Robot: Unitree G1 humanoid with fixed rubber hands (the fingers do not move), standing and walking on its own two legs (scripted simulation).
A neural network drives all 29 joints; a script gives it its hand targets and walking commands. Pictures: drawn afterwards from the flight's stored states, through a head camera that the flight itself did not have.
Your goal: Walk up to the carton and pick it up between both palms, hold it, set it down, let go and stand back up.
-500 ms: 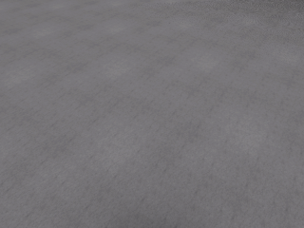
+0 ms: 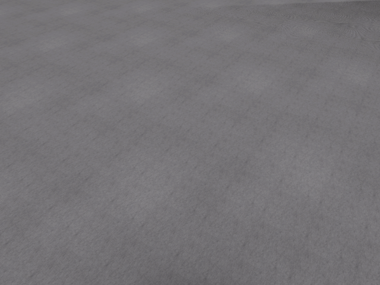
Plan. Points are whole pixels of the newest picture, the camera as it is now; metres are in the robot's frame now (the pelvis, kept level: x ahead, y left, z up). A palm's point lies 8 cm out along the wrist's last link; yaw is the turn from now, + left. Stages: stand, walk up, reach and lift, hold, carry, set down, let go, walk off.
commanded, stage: stand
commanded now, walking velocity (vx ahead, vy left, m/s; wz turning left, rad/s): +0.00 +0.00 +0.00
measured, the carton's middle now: out of the picture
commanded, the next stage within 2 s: walk up in 0.58 s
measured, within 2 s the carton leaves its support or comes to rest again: neither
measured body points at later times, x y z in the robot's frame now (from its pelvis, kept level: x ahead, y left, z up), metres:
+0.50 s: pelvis +0.00 +0.00 +0.00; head +0.00 +0.00 +0.45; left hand -0.01 +0.21 -0.16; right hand -0.01 -0.21 -0.16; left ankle +0.00 +0.12 -0.74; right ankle +0.00 -0.12 -0.74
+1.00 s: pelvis -0.06 -0.01 -0.01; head -0.01 -0.01 +0.43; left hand -0.01 +0.25 -0.16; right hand +0.00 -0.27 -0.16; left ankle +0.00 +0.12 -0.74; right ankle -0.04 -0.11 -0.71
